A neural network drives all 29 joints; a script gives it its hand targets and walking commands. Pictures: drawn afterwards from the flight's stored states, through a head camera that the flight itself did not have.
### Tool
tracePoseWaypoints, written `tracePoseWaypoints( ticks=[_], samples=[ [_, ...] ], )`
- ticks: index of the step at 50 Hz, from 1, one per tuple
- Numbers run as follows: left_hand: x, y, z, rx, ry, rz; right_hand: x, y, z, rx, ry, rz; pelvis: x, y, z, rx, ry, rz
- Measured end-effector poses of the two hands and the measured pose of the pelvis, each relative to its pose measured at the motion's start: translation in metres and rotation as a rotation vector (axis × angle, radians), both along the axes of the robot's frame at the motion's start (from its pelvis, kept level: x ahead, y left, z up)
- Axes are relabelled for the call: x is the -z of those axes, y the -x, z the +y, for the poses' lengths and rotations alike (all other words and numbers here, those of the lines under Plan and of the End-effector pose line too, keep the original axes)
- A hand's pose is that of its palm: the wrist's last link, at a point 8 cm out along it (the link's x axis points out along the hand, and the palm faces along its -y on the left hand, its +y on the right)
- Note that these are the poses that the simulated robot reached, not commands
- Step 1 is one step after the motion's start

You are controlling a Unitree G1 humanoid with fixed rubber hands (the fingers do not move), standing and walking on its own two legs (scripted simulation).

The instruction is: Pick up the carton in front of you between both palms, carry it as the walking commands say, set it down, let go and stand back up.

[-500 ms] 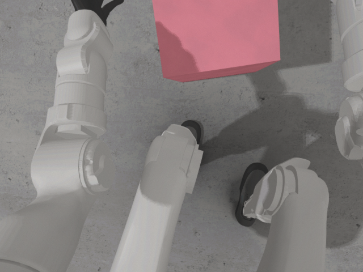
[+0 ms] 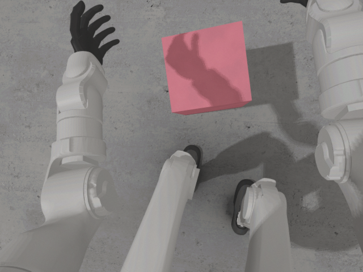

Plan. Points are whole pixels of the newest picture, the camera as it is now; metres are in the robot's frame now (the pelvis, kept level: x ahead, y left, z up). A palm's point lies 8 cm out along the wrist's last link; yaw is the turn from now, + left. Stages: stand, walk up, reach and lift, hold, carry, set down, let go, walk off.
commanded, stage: set down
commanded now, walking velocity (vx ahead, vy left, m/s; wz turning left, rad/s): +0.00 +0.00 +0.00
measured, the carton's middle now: (207, 77) +0.51 +0.12 -0.42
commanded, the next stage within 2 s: let go in 0.20 s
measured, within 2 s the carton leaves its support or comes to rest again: neither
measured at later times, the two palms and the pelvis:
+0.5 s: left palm (46, 59) +0.41 +0.28 +0.03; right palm out of the picture +0.52 -0.09 +0.02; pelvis +0.03 +0.02 +0.13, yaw -3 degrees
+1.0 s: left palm out of the picture +0.26 +0.26 +0.14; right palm out of the picture +0.37 -0.16 +0.12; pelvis +0.10 +0.03 +0.21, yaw +1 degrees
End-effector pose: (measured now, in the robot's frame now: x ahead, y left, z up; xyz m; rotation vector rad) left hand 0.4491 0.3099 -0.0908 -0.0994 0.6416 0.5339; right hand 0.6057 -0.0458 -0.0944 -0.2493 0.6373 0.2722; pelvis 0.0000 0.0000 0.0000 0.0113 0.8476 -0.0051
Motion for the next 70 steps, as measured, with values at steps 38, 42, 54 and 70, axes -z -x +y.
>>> tracePoseWaypoints(
  ticks=[38,42,54,70],
  samples=[
    [-0.188,0.116,-0.026,0.482,-0.046,0.166,-0.180,0.181,-0.074,0.339,0.066,0.029,-0.182,-0.062,0.033,0.008,0.036,-0.405],
    [-0.205,0.143,-0.029,0.476,-0.044,0.169,-0.194,0.198,-0.082,0.319,0.070,0.037,-0.194,-0.075,0.033,-0.004,0.030,-0.487],
    [-0.243,0.193,-0.057,0.451,-0.049,0.196,-0.222,0.252,-0.129,0.288,0.074,0.070,-0.218,-0.103,0.016,-0.027,0.001,-0.684],
    [-0.251,0.173,-0.095,0.485,-0.062,0.174,-0.255,0.322,-0.206,0.346,0.077,0.105,-0.229,-0.121,-0.021,-0.019,-0.022,-0.844]
  ],
)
